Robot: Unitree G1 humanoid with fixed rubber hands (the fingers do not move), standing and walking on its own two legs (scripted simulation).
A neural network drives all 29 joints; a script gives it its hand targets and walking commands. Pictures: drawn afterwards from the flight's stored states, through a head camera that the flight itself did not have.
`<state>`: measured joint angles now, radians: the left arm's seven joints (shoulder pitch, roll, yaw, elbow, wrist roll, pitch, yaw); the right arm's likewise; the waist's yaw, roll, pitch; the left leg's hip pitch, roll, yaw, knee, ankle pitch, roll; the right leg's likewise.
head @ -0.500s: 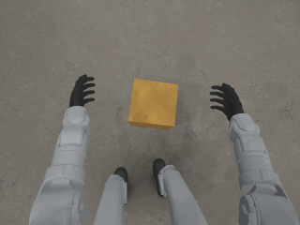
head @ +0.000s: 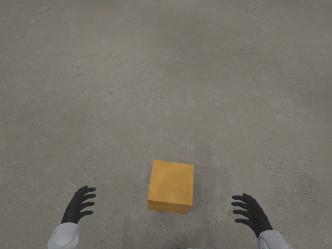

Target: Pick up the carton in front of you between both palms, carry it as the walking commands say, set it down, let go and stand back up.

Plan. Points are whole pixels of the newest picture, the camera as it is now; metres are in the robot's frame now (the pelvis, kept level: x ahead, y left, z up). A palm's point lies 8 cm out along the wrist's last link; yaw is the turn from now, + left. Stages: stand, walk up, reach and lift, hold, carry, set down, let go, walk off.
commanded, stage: let go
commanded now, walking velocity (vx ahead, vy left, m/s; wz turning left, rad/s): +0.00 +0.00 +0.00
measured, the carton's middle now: (169, 188) +0.42 -0.09 -0.65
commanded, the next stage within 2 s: stand in 0.58 s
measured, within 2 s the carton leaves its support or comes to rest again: neither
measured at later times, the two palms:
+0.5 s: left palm out of the picture +0.16 +0.24 -0.07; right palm (260, 225) +0.17 -0.23 -0.06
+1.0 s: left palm out of the picture +0.12 +0.23 -0.11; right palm (273, 242) +0.13 -0.28 -0.11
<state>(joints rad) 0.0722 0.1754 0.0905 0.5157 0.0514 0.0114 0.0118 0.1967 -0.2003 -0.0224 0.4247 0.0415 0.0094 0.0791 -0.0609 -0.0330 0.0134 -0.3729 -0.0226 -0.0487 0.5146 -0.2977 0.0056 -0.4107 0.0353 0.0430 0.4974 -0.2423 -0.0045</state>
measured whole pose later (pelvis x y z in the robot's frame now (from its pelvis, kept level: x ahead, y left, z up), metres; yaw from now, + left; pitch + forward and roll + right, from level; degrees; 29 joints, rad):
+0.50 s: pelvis +0.00 +0.01 +0.00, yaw -1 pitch -4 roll +0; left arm 0.24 0.21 0.02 0.45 -0.01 0.10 -0.03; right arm 0.21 -0.23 -0.03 0.39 -0.02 0.21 0.03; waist 0.00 0.01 0.08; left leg -0.08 -0.03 -0.03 0.48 -0.32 0.02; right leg -0.13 0.02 0.06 0.48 -0.27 0.01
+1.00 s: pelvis +0.05 -0.02 -0.01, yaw -1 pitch +4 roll +0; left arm 0.34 0.23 0.01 0.77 0.02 -0.05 0.01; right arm 0.33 -0.27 0.01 0.70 -0.02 -0.05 -0.04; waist -0.01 0.03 -0.10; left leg -0.22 0.01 -0.04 0.57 -0.42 -0.02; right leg -0.28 0.07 0.05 0.58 -0.37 -0.04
